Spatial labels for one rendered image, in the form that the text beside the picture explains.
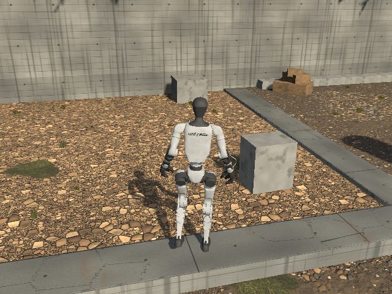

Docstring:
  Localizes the left robot hand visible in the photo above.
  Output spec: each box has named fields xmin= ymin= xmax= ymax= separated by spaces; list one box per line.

xmin=160 ymin=165 xmax=174 ymax=178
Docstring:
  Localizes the right robot hand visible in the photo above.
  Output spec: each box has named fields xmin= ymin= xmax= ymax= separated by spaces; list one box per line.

xmin=220 ymin=171 xmax=235 ymax=184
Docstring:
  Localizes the robot left forearm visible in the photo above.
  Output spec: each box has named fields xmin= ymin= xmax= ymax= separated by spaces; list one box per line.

xmin=162 ymin=147 xmax=174 ymax=168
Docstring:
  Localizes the right robot upper arm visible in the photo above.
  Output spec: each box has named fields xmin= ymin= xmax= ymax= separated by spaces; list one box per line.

xmin=211 ymin=124 xmax=228 ymax=159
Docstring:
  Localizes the left robot upper arm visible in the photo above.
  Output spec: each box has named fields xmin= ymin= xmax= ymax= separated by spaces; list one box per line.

xmin=168 ymin=123 xmax=186 ymax=156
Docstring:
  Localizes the right robot shin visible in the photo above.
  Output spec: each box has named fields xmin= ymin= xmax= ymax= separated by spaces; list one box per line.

xmin=203 ymin=204 xmax=213 ymax=244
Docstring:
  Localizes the robot right forearm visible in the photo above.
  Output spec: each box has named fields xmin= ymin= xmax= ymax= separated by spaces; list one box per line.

xmin=222 ymin=149 xmax=233 ymax=173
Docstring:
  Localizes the robot left foot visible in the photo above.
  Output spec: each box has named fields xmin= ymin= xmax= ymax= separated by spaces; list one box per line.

xmin=175 ymin=235 xmax=184 ymax=247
